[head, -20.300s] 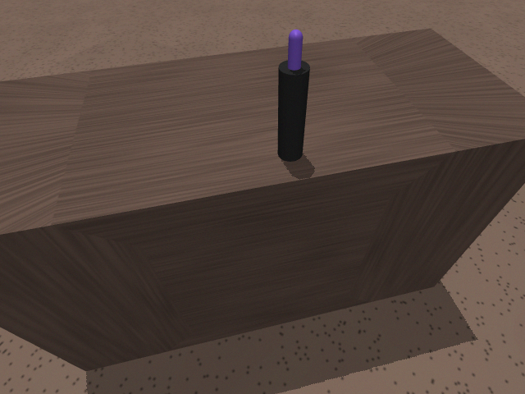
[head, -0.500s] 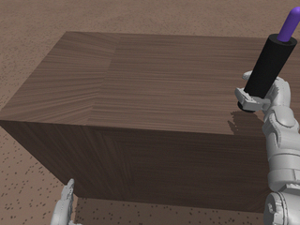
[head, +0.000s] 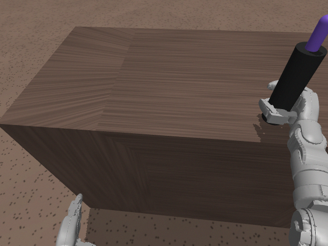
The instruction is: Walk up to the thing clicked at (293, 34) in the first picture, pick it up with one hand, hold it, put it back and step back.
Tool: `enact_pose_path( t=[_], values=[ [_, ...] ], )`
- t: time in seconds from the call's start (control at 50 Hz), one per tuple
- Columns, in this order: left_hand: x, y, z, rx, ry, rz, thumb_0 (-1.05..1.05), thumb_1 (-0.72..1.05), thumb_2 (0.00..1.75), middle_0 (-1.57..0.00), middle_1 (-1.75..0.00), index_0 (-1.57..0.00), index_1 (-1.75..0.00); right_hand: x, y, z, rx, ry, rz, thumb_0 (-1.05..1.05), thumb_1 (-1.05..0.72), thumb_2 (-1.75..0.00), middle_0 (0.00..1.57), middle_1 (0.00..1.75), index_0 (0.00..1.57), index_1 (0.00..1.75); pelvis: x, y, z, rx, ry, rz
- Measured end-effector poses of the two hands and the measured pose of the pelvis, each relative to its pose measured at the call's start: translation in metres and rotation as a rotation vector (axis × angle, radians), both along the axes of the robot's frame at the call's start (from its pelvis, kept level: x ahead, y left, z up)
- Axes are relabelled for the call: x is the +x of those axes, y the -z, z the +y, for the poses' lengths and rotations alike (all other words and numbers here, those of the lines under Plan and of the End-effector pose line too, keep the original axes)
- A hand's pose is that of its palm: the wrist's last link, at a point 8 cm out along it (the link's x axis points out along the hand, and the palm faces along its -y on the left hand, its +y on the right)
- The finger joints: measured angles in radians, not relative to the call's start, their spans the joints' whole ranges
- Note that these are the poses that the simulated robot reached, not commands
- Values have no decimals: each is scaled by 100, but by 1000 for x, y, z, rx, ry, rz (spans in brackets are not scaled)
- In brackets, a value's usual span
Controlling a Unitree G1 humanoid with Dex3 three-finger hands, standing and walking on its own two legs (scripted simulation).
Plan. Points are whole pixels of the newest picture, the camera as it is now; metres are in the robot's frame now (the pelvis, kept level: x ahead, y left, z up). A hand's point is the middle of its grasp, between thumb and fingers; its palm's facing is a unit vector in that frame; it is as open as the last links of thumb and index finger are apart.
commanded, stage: lower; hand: right
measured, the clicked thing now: (294, 77) +0.44 -0.21 +0.20
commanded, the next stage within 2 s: loosen in 0.38 s
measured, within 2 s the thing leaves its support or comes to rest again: rests again in 0.26 s
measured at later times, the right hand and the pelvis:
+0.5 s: hand (272, 109) +0.44 -0.21 +0.10, palm faces +0.21 +0.98 -0.01, open 7.1 cm; pelvis +0.00 +0.00 -0.01, yaw +0 degrees
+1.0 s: hand (274, 108) +0.44 -0.21 +0.10, palm faces +0.21 +0.98 -0.01, open 10.0 cm; pelvis +0.00 +0.00 -0.01, yaw +0 degrees
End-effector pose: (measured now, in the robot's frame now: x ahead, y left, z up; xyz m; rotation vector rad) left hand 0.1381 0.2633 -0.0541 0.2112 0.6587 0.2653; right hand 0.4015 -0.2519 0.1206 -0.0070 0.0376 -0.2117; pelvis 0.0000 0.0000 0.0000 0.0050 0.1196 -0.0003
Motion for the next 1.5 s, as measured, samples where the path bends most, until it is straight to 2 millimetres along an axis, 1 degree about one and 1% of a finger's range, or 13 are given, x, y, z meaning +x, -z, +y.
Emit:
enact_pose_path(
  t=[0.1, 0.22, 0.42, 0.6, 0.66, 0.76, 0.92, 1.04, 1.2, 1.28, 1.36, 1.42, 1.5],
  values=[
    [-1, 0, -4, -6, 1, -7, -2, -53, 5, -5, -4, -6, -5, 0, 4, 0, 3, 2, 2, 0, 6, -115, 89, 111, 90, 110, 0, 1, 0, 0, -1, 5],
    [-4, 3, -3, 1, -7, 8, -2, -53, 5, -5, -4, -6, -5, 1, 11, -2, 4, 7, 3, 0, 6, -114, 88, 111, 90, 110, -1, 2, -1, 0, -3, 15],
    [-4, 1, 1, 23, -7, 6, -2, -54, 5, -5, -4, -6, -5, 2, 22, -2, 7, 4, 5, 0, 6, -114, 88, 111, 89, 111, -1, 4, 0, 2, -2, 26],
    [-1, 1, -1, 20, 1, 1, -2, -53, 5, -6, -5, -6, -5, 2, 22, -5, -5, 4, -16, 0, 5, -112, 89, 110, 90, 109, 0, 6, 0, 2, -1, 35],
    [0, 1, -2, 18, 1, 2, -2, -52, 4, -6, -5, -7, -5, 2, 22, -6, -2, 6, -17, 0, 4, -105, 90, 105, 91, 105, 1, 6, 0, 2, 0, 37],
    [0, 1, -2, 20, 1, 2, -2, -51, 4, -6, -5, -7, -5, 2, 22, -6, -2, 5, -19, 0, 5, -85, 95, 96, 96, 95, 2, 6, -1, 2, -1, 38],
    [0, 2, -2, 16, 1, 8, -2, -52, 5, -6, -5, -7, -5, 4, 20, -6, 2, 4, -23, 0, 15, -55, 95, 77, 95, 76, 2, 6, 0, 2, 0, 37],
    [-1, 2, -1, 15, 0, 8, -2, -52, 5, -6, -5, -7, -5, 4, 20, -6, 3, 3, -23, 0, 24, -40, 85, 63, 85, 62, 2, 7, 0, 1, -2, 38],
    [-2, 2, -1, 13, 0, 12, -2, -52, 5, -6, -5, -7, -5, 4, 21, -6, 2, 4, -21, -1, 34, -28, 65, 47, 65, 46, 2, 7, 0, 0, -3, 39],
    [0, -3, 0, 18, -3, -1, -2, -51, 4, -6, -5, -7, -5, 4, 15, -7, -1, 13, -33, -1, 34, -28, 53, 41, 53, 41, 4, 5, 1, 0, -4, 32],
    [2, -9, 5, 29, -15, -15, -2, -51, 3, -6, -5, -7, -5, 5, -2, -16, -13, 35, -57, -1, 32, -28, 44, 37, 44, 36, 6, 3, 0, 1, -4, 16],
    [5, -11, 5, 27, -13, -22, -2, -50, 3, -6, -5, -7, -5, 6, -23, -25, -26, 53, -89, -1, 32, -26, 37, 33, 37, 32, 8, 1, 1, 2, -3, 4],
    [9, -5, 1, 2, -5, -6, -1, -50, 3, -6, -5, -7, -4, 6, -59, -45, -48, 72, -115, -1, 36, -21, 29, 26, 28, 25, 11, -2, 1, 3, 1, -10]
  ],
)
